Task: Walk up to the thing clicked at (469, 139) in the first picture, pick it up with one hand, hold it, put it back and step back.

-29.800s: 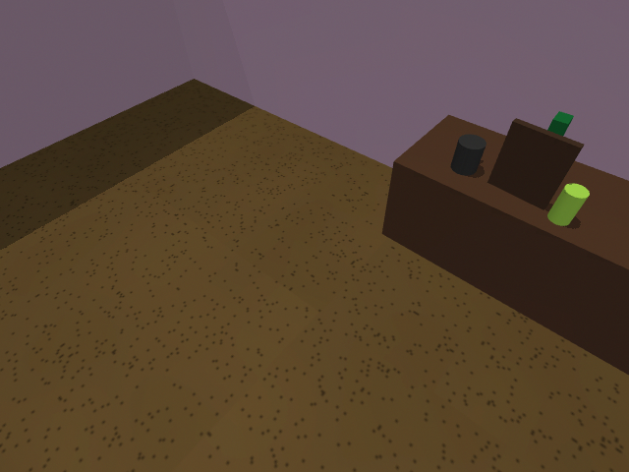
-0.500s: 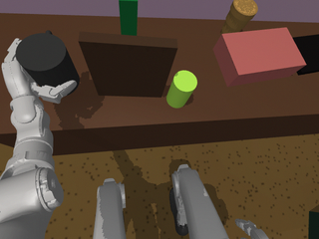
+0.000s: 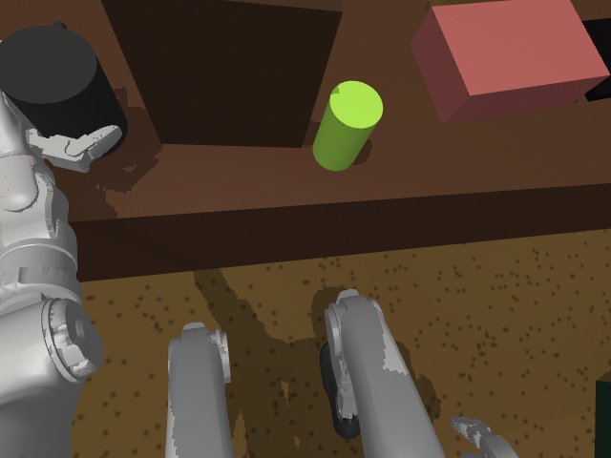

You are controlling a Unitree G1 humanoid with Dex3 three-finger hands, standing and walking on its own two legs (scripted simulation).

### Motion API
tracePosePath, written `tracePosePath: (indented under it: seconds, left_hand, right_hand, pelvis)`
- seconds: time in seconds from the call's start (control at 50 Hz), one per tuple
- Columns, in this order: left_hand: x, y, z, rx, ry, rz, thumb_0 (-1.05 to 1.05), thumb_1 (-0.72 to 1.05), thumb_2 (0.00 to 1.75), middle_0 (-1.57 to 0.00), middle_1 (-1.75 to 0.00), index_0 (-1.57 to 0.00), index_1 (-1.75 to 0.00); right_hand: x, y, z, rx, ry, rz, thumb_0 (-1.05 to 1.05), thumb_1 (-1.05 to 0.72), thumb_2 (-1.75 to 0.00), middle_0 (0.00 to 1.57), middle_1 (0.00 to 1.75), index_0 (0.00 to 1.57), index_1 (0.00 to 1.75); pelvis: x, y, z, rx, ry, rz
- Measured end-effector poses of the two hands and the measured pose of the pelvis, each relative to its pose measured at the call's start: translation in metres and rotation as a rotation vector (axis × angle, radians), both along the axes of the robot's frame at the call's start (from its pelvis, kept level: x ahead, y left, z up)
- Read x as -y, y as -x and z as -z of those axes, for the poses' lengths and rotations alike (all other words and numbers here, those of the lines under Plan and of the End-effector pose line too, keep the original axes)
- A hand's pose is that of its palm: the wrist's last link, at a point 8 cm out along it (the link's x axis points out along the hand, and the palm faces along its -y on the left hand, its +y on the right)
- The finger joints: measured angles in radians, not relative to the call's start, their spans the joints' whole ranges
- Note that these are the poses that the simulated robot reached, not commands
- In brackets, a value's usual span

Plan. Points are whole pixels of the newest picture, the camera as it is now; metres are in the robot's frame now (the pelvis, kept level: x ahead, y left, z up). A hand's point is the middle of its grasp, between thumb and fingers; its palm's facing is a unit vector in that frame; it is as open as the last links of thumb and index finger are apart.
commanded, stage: lower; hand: left
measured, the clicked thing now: (69, 86) +0.57 +0.21 +0.01
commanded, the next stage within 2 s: loosen in 0.42 s
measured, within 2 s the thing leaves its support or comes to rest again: rests again in 0.46 s
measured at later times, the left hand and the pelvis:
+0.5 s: hand (78, 118) +0.56 +0.22 -0.03, palm faces +0.21 -0.98 -0.04, open 12.0 cm; pelvis -0.01 +0.00 -0.04, yaw +0 degrees
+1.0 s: hand (72, 111) +0.56 +0.22 -0.03, palm faces +0.23 -0.97 +0.00, open 14.9 cm; pelvis -0.01 +0.01 -0.04, yaw +0 degrees
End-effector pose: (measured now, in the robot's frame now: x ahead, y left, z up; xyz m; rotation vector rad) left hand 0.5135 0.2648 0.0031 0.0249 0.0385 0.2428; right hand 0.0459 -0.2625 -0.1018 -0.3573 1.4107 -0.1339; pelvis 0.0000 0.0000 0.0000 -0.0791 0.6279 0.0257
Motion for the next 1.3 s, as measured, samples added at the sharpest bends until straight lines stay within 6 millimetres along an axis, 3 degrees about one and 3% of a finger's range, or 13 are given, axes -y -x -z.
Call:
tracePosePath:
  seconds: [0.26, 0.62, 0.72, 0.86, 1.0, 1.16, 1.24, 1.3]
  left_hand:
    - [0.001, -0.005, 0.027, -0.003, -0.004, 0.020, -0.01, -0.58, 1.04, -0.59, -0.92, -0.60, -0.93]
    - [-0.001, -0.014, 0.038, -0.009, 0.001, 0.027, -0.01, -0.58, 1.03, -0.60, -0.90, -0.62, -0.91]
    - [-0.003, -0.013, 0.038, 0.010, 0.032, 0.011, -0.01, -0.55, 0.89, -0.63, -0.83, -0.65, -0.83]
    - [-0.004, -0.015, 0.028, 0.035, 0.015, 0.011, -0.01, -0.56, 0.57, -0.64, -0.66, -0.65, -0.67]
    - [-0.003, -0.015, 0.028, 0.020, 0.028, 0.012, -0.01, -0.60, 0.29, -0.50, -0.44, -0.51, -0.45]
    - [-0.005, -0.013, 0.033, 0.030, 0.041, -0.010, -0.01, -0.61, 0.13, -0.30, -0.23, -0.30, -0.24]
    - [-0.018, -0.017, 0.021, 0.065, 0.024, -0.051, -0.01, -0.61, 0.10, -0.20, -0.16, -0.20, -0.16]
    - [-0.034, -0.020, 0.001, 0.089, -0.001, -0.082, -0.02, -0.61, 0.09, -0.14, -0.11, -0.14, -0.13]
  right_hand:
    - [0.001, 0.017, 0.023, -0.033, 0.011, 0.002, 0.00, -0.93, -0.91, 0.21, 0.30, 0.20, 0.30]
    - [-0.003, 0.027, 0.036, -0.064, 0.018, 0.013, 0.00, -0.93, -0.91, 0.21, 0.30, 0.20, 0.30]
    - [-0.005, 0.027, 0.036, -0.064, 0.022, 0.012, 0.00, -0.93, -0.90, 0.21, 0.30, 0.20, 0.30]
    - [-0.007, 0.022, 0.034, -0.053, 0.021, 0.007, 0.00, -0.94, -0.90, 0.21, 0.30, 0.20, 0.30]
    - [-0.007, 0.016, 0.033, -0.028, 0.022, -0.004, 0.00, -0.93, -0.90, 0.21, 0.30, 0.21, 0.30]
    - [-0.006, 0.015, 0.036, -0.025, 0.031, -0.015, 0.00, -0.92, -0.90, 0.21, 0.30, 0.21, 0.30]
    - [-0.007, 0.019, 0.036, -0.033, 0.035, -0.002, 0.00, -0.92, -0.90, 0.21, 0.30, 0.21, 0.30]
    - [-0.009, 0.022, 0.033, -0.043, 0.033, 0.018, 0.00, -0.91, -0.90, 0.21, 0.30, 0.21, 0.30]
  pelvis:
    - [-0.001, 0.009, 0.027, -0.001, 0.001, 0.002]
    - [-0.006, 0.011, 0.043, -0.005, 0.010, -0.001]
    - [-0.007, 0.010, 0.044, -0.007, 0.014, -0.004]
    - [-0.010, 0.009, 0.042, -0.006, 0.018, -0.008]
    - [-0.013, 0.011, 0.041, -0.003, 0.019, -0.007]
    - [-0.013, 0.013, 0.045, -0.001, 0.021, -0.008]
    - [-0.013, 0.013, 0.046, 0.001, 0.022, -0.007]
    - [-0.013, 0.012, 0.041, 0.002, 0.021, -0.007]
